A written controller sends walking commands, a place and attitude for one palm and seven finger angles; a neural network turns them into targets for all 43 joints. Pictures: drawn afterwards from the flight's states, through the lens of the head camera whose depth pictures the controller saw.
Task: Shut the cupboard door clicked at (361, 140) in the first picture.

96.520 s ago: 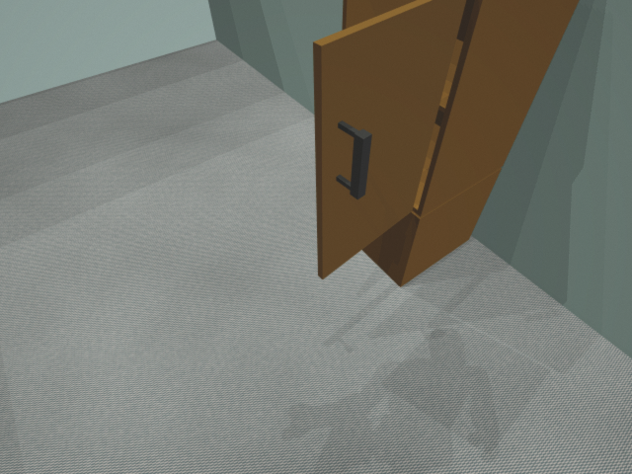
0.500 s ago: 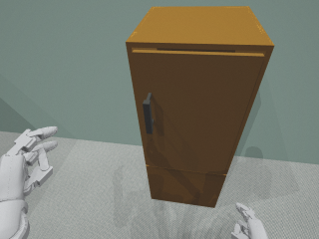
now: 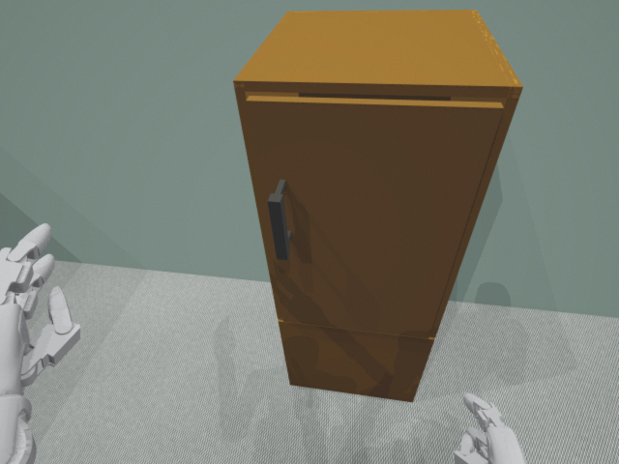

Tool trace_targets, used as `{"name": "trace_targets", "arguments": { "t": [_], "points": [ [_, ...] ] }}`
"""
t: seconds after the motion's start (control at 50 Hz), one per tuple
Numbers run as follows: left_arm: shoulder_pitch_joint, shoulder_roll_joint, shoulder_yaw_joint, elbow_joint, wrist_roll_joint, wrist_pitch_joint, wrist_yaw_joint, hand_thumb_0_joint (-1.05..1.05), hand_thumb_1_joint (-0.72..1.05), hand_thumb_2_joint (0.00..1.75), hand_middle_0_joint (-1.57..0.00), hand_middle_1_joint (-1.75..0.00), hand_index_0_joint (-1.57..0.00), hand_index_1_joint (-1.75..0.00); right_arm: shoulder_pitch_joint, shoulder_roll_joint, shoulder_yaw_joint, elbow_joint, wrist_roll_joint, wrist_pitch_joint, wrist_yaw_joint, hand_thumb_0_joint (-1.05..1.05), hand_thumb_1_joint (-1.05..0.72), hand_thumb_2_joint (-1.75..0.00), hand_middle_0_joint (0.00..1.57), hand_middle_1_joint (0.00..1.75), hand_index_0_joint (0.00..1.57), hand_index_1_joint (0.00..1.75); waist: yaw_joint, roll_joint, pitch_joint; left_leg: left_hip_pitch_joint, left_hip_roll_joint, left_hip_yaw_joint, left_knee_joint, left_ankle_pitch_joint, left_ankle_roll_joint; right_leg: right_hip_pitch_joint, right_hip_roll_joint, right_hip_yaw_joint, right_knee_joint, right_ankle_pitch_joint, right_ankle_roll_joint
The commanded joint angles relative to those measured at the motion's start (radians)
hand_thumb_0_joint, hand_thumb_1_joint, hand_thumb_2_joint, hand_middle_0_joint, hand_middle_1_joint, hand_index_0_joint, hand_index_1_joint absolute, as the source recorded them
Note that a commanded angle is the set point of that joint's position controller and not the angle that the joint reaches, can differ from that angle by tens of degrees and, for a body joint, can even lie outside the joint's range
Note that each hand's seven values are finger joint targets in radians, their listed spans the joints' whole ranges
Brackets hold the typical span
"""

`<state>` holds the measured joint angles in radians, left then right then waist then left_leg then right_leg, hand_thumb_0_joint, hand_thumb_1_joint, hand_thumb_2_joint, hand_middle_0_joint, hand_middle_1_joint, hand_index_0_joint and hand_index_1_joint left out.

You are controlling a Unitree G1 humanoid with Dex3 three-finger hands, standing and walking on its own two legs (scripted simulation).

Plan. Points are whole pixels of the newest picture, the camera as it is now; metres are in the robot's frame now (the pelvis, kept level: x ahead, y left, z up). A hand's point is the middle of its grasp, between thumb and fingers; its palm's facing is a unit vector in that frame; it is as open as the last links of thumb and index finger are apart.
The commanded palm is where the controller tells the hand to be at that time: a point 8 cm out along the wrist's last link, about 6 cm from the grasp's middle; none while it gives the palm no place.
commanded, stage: step back with the hand held close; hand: left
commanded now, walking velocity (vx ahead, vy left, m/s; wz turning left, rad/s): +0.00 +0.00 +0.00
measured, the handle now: (282, 220) +0.51 +0.12 +0.03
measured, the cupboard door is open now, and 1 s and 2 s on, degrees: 0 0 0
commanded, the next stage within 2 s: stop stepping back and stand still in 1.54 s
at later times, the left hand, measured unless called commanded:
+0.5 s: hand (46, 344) +0.17 +0.29 +0.15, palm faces +0.39 -0.78 -0.49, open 7.4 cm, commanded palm +0.11 +0.32 +0.17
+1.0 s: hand out of the picture +0.10 +0.28 +0.17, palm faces +0.45 -0.78 -0.44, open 7.4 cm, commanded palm +0.03 +0.32 +0.17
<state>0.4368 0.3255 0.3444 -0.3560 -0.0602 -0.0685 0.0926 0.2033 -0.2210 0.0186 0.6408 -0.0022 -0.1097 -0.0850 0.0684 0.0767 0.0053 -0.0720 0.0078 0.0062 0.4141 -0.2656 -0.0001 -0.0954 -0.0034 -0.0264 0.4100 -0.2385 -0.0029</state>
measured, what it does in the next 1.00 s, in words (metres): shifts its weight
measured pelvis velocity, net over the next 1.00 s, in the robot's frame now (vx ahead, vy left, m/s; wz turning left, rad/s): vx -0.11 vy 0.02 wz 0.01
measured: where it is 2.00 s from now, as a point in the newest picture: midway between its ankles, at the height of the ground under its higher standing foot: outside the picture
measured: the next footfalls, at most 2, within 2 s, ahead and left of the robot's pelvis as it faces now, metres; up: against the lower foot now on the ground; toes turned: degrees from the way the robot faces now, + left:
right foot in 1.10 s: -0.06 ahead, -0.11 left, +0.00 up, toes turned +7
right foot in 1.76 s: -0.32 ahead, -0.09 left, +0.00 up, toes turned +0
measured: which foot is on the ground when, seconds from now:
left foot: down 0.00-1.00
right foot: down 0.00-1.00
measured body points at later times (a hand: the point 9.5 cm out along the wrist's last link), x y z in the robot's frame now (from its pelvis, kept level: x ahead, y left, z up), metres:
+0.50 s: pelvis -0.03 +0.03 -0.01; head -0.03 +0.02 +0.44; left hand +0.15 +0.33 +0.18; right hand +0.13 -0.23 -0.08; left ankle -0.02 +0.12 -0.74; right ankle +0.00 -0.12 -0.74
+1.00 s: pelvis -0.11 +0.02 -0.02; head -0.10 +0.03 +0.43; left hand +0.07 +0.32 +0.19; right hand +0.04 -0.23 -0.10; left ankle -0.02 +0.12 -0.74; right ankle -0.01 -0.12 -0.74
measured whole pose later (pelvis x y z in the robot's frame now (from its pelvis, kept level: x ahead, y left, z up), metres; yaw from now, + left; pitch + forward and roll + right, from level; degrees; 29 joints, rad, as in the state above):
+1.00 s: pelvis -0.11 +0.02 -0.02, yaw +0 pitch +1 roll -2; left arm 0.52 0.41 0.43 -0.51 -0.02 -0.26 0.17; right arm 0.25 -0.23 -0.01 0.61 0.00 -0.07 -0.08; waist -0.02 0.00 -0.01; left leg -0.45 0.00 0.00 0.64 -0.23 0.03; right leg -0.43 -0.01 -0.03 0.55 -0.17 0.02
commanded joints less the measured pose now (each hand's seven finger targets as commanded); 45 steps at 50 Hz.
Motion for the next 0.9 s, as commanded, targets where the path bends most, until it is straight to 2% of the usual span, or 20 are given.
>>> {"name": "trace_targets", "arguments": {
  "t": [0.0, 0.04, 0.06, 0.08, 0.12, 0.2, 0.28, 0.34, 0.36, 0.44, 0.46, 0.48, 0.56, 0.6, 0.66, 0.68, 0.72, 0.82, 0.86, 0.88],
  "points": [
    [-0.094, 0.194, 0.116, -0.2, -0.007, -0.062, 0.017, 0.0, 0.9, 0.9, -0.2, -0.3, -0.2, -0.3, -0.14, -0.09, -0.033, -0.166, 0.005, -0.05, -0.007, 0.0, -0.9, -0.9, 0.2, 0.3, 0.2, 0.3, 0.003, -0.025, -0.04, -0.039, 0.008, 0.019, -0.062, 0.236, 0.022, 0.013, -0.009, 0.001, -0.062, 0.184, -0.004],
    [-0.092, 0.199, 0.12, -0.206, -0.006, -0.062, 0.018, 0.0, 0.9, 0.9, -0.2, -0.3, -0.2, -0.3, -0.137, -0.09, -0.035, -0.167, 0.004, -0.049, -0.009, 0.0, -0.9, -0.9, 0.2, 0.3, 0.2, 0.3, 0.004, -0.025, -0.06, -0.031, 0.006, 0.023, -0.059, 0.24, 0.024, 0.019, -0.008, 0.002, -0.062, 0.189, -0.003],
    [-0.275, 0.357, 0.265, -0.24, 0.011, -0.113, 0.04, 0.0, 0.9, 0.9, -0.2, -0.3, -0.2, -0.3, -0.12, -0.106, -0.027, -0.208, 0.023, -0.032, -0.001, 0.0, -0.9, -0.9, 0.2, 0.3, 0.2, 0.3, -0.039, 0.026, 0.03, -0.101, 0.015, 0.003, -0.028, 0.139, 0.03, -0.066, -0.056, 0.094, -0.12, 0.206, -0.009],
    [-0.121, 0.252, 0.187, -0.167, 0.002, -0.12, 0.03, 0.0, 0.9, 0.9, -0.2, -0.3, -0.2, -0.3, -0.122, -0.103, -0.045, -0.186, 0.013, -0.023, -0.002, 0.0, -0.9, -0.9, 0.2, 0.3, 0.2, 0.3, -0.04, -0.078, -0.027, -0.122, 0.018, -0.013, 0.022, 0.129, 0.037, -0.075, -0.091, 0.106, -0.117, 0.202, -0.023],
    [-0.015, 0.21, 0.138, -0.164, 0.005, -0.127, 0.025, 0.0, 0.9, 0.9, -0.2, -0.3, -0.2, -0.3, -0.116, -0.114, -0.058, -0.188, 0.007, 0.002, 0.007, 0.0, -0.9, -0.9, 0.2, 0.3, 0.2, 0.3, -0.048, -0.132, -0.07, -0.116, 0.013, -0.003, 0.074, 0.146, 0.035, -0.099, -0.126, 0.133, -0.115, 0.244, -0.034],
    [0.04, 0.236, 0.161, -0.226, 0.003, -0.14, 0.043, 0.0, 0.9, 0.9, -0.2, -0.3, -0.2, -0.3, -0.111, -0.117, -0.07, -0.201, 0.011, 0.031, 0.002, 0.0, -0.9, -0.9, 0.2, 0.3, 0.2, 0.3, -0.059, -0.084, -0.168, -0.106, 0.032, -0.008, 0.067, 0.255, 0.026, -0.071, -0.131, 0.102, -0.023, 0.379, -0.034],
    [0.056, 0.269, 0.195, -0.254, 0.0, -0.14, 0.057, 0.0, 0.9, 0.9, -0.2, -0.3, -0.2, -0.3, -0.114, -0.122, -0.074, -0.223, 0.013, 0.057, -0.015, 0.0, -0.9, -0.9, 0.2, 0.3, 0.2, 0.3, -0.057, -0.058, -0.187, -0.124, 0.063, -0.03, 0.028, 0.408, 0.023, -0.046, -0.082, 0.058, 0.045, 0.435, -0.005],
    [0.055, 0.276, 0.199, -0.281, 0.0, -0.138, 0.063, 0.0, 0.9, 0.9, -0.2, -0.3, -0.2, -0.3, -0.111, -0.126, -0.077, -0.242, 0.017, 0.071, -0.02, 0.0, -0.9, -0.9, 0.2, 0.3, 0.2, 0.3, -0.057, -0.052, -0.189, -0.161, 0.074, -0.033, 0.017, 0.413, 0.025, -0.025, -0.066, 0.061, 0.071, 0.445, 0.002],
    [0.06, 0.29, 0.211, -0.284, 0.002, -0.139, 0.065, 0.0, 0.9, 0.9, -0.2, -0.3, -0.2, -0.3, -0.114, -0.131, -0.078, -0.242, 0.014, 0.071, -0.022, 0.0, -0.9, -0.9, 0.2, 0.3, 0.2, 0.3, -0.055, -0.021, -0.186, -0.175, 0.075, -0.039, 0.007, 0.411, 0.025, -0.022, -0.063, 0.058, 0.078, 0.434, 0.003],
    [0.08, 0.268, 0.199, -0.308, 0.006, -0.147, 0.07, 0.0, 0.9, 0.9, -0.2, -0.3, -0.2, -0.3, -0.099, -0.134, -0.076, -0.258, 0.015, 0.068, -0.019, 0.0, -0.9, -0.9, 0.2, 0.3, 0.2, 0.3, -0.055, 0.011, -0.157, -0.306, 0.099, -0.066, -0.048, 0.241, 0.044, 0.015, -0.035, 0.053, 0.118, 0.319, 0.015],
    [0.089, 0.288, 0.223, -0.301, 0.008, -0.15, 0.072, 0.0, 0.9, 0.9, -0.2, -0.3, -0.2, -0.3, -0.1, -0.141, -0.078, -0.255, 0.01, 0.065, -0.021, 0.0, -0.9, -0.9, 0.2, 0.3, 0.2, 0.3, -0.051, 0.026, -0.146, -0.35, 0.103, -0.079, -0.066, 0.183, 0.05, 0.026, -0.03, 0.055, 0.125, 0.289, 0.017],
    [0.088, 0.262, 0.202, -0.314, 0.01, -0.155, 0.072, 0.0, 0.9, 0.9, -0.2, -0.3, -0.2, -0.3, -0.092, -0.134, -0.075, -0.258, 0.014, 0.061, -0.018, 0.0, -0.9, -0.9, 0.2, 0.3, 0.2, 0.3, -0.056, 0.027, -0.143, -0.392, 0.112, -0.086, -0.076, 0.127, 0.055, 0.048, -0.028, 0.051, 0.141, 0.273, 0.018],
    [0.074, 0.283, 0.23, -0.317, 0.023, -0.176, 0.076, 0.0, 0.9, 0.9, -0.2, -0.3, -0.2, -0.3, -0.079, -0.147, -0.079, -0.257, 0.012, 0.041, -0.016, 0.0, -0.9, -0.9, 0.2, 0.3, 0.2, 0.3, -0.061, 0.032, -0.101, -0.551, 0.121, -0.108, -0.117, -0.164, 0.079, 0.078, -0.014, 0.065, 0.175, 0.196, 0.022],
    [0.048, 0.249, 0.206, -0.32, 0.03, -0.189, 0.076, 0.0, 0.9, 0.9, -0.2, -0.3, -0.2, -0.3, -0.068, -0.144, -0.075, -0.255, 0.013, 0.027, -0.014, 0.0, -0.9, -0.9, 0.2, 0.3, 0.2, 0.3, -0.068, 0.051, -0.073, -0.637, 0.14, -0.132, -0.148, -0.291, 0.093, 0.097, -0.003, 0.06, 0.216, 0.15, 0.024],
    [0.015, 0.271, 0.228, -0.322, 0.043, -0.205, 0.078, 0.0, 0.9, 0.9, -0.2, -0.3, -0.2, -0.3, -0.058, -0.151, -0.078, -0.242, 0.007, 0.008, -0.015, 0.0, -0.9, -0.9, 0.2, 0.3, 0.2, 0.3, -0.069, 0.052, -0.071, -0.692, 0.144, -0.141, -0.138, -0.366, 0.101, 0.107, 0.005, 0.068, 0.24, 0.126, 0.025],
    [0.008, 0.243, 0.205, -0.326, 0.043, -0.21, 0.077, 0.0, 0.9, 0.9, -0.2, -0.3, -0.2, -0.3, -0.054, -0.139, -0.074, -0.241, 0.009, 0.001, -0.014, 0.0, -0.9, -0.9, 0.2, 0.3, 0.2, 0.3, -0.071, 0.039, -0.074, -0.692, 0.143, -0.141, -0.129, -0.368, 0.1, 0.104, 0.003, 0.064, 0.247, 0.119, 0.024],
    [-0.003, 0.251, 0.212, -0.322, 0.047, -0.217, 0.082, 0.0, 0.9, 0.9, -0.2, -0.3, -0.2, -0.3, -0.046, -0.141, -0.075, -0.234, 0.006, -0.009, -0.013, 0.0, -0.9, -0.9, 0.2, 0.3, 0.2, 0.3, -0.071, 0.015, -0.071, -0.701, 0.123, -0.122, -0.08, -0.377, 0.097, 0.086, -0.013, 0.094, 0.22, 0.093, 0.017],
    [-0.019, 0.27, 0.198, -0.335, 0.038, -0.226, 0.095, 0.0, 0.9, 0.9, -0.2, -0.3, -0.2, -0.3, -0.037, -0.121, -0.071, -0.209, -0.001, -0.019, 0.002, 0.0, -0.9, -0.9, 0.2, 0.3, 0.2, 0.3, -0.079, -0.123, -0.042, -0.448, 0.01, -0.05, 0.163, -0.255, 0.031, -0.272, -0.142, 0.238, -0.081, -0.264, -0.055],
    [-0.018, 0.313, 0.227, -0.346, 0.033, -0.233, 0.106, 0.0, 0.9, 0.9, -0.2, -0.3, -0.2, -0.3, -0.037, -0.122, -0.072, -0.192, -0.006, -0.015, 0.002, 0.0, -0.9, -0.9, 0.2, 0.3, 0.2, 0.3, -0.084, -0.133, -0.056, -0.347, -0.003, -0.036, 0.197, -0.184, 0.017, -0.365, -0.159, 0.217, -0.127, -0.287, -0.063],
    [0.005, 0.287, 0.209, -0.34, 0.031, -0.236, 0.107, 0.0, 0.9, 0.9, -0.2, -0.3, -0.2, -0.3, -0.036, -0.11, -0.066, -0.191, -0.003, -0.011, 0.003, 0.0, -0.9, -0.9, 0.2, 0.3, 0.2, 0.3, -0.087, -0.126, -0.07, -0.338, 0.005, -0.044, 0.172, -0.168, 0.021, -0.354, -0.151, 0.177, -0.105, -0.258, -0.054]
  ]
}}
